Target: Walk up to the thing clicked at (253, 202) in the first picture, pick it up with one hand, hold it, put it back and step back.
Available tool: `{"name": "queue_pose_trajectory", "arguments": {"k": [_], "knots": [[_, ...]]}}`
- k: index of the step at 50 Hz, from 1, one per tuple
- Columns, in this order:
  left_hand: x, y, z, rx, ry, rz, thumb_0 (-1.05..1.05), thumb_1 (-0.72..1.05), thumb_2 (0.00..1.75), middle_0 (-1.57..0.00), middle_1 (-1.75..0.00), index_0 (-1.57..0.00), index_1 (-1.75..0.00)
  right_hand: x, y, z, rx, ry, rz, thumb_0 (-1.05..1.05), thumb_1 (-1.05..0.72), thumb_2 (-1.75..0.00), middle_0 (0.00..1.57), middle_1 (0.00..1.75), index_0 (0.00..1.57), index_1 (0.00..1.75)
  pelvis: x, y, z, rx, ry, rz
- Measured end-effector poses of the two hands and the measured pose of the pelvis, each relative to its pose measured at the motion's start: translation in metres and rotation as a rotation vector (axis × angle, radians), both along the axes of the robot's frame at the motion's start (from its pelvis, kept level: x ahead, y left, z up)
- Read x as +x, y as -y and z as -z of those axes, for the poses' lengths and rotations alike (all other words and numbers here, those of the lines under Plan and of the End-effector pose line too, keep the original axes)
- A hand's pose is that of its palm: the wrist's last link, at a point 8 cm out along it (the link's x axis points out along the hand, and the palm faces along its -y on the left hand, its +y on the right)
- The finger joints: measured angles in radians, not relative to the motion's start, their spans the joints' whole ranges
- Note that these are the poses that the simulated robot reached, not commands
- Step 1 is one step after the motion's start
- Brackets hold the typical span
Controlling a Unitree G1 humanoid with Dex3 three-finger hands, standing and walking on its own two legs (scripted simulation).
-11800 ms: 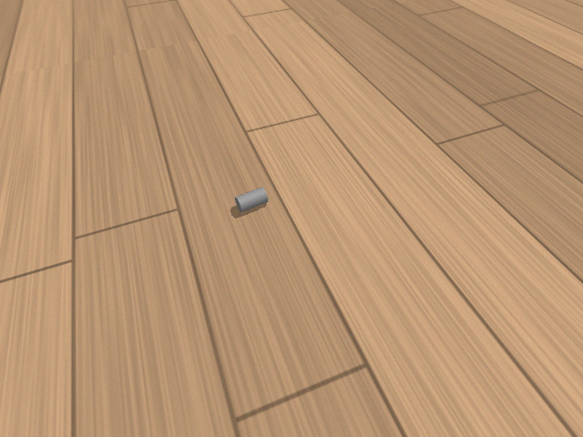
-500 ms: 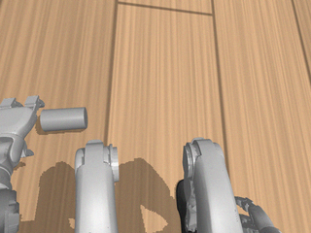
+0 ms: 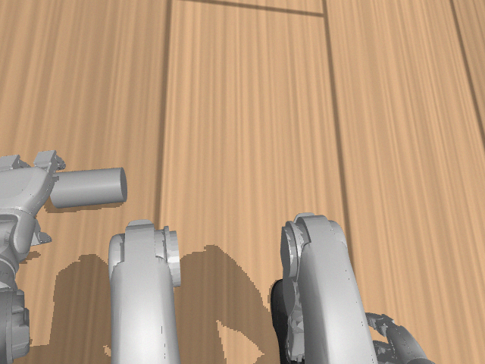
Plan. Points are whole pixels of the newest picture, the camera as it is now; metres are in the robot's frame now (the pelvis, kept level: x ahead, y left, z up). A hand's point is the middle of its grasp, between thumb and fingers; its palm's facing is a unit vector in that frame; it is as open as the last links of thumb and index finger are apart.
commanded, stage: rise first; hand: left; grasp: from above
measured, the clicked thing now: (91, 187) +0.42 +0.30 -0.28
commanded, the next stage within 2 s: approach in 1.50 s
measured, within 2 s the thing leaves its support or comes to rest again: neither
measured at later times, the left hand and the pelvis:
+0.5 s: hand (46, 199) +0.37 +0.34 -0.17, palm faces -0.44 -0.11 -0.89, open 13.3 cm; pelvis +0.00 +0.00 +0.00, yaw +0 degrees
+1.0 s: hand (43, 193) +0.38 +0.34 -0.17, palm faces -0.44 -0.11 -0.89, open 13.4 cm; pelvis +0.00 +0.00 -0.01, yaw -1 degrees
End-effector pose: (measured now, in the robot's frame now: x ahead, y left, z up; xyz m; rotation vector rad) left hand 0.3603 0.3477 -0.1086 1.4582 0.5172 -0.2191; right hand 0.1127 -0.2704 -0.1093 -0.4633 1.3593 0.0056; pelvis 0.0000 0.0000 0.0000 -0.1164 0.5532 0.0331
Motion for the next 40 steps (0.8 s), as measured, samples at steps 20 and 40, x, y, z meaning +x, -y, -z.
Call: {"name": "queue_pose_trajectory", "arguments": {"k": [20, 40], "knots": [[0.014, 0.009, 0.006, 0.010, 0.005, -0.004, 0.00, -0.39, 0.90, -0.23, -0.87, -0.22, -0.89, 0.000, -0.002, 0.004, 0.008, 0.007, -0.006, 0.01, -0.91, -0.90, 0.21, 0.30, 0.20, 0.30, 0.001, 0.000, 0.003, -0.001, -0.003, 0.003], [0.027, 0.006, 0.005, 0.012, 0.007, -0.008, 0.00, -0.40, 0.91, -0.24, -0.86, -0.22, -0.88, -0.020, 0.002, -0.001, -0.013, -0.029, 0.002, 0.01, -0.91, -0.90, 0.21, 0.30, 0.20, 0.30, 0.000, -0.002, 0.006, -0.009, 0.004, 0.009]]}}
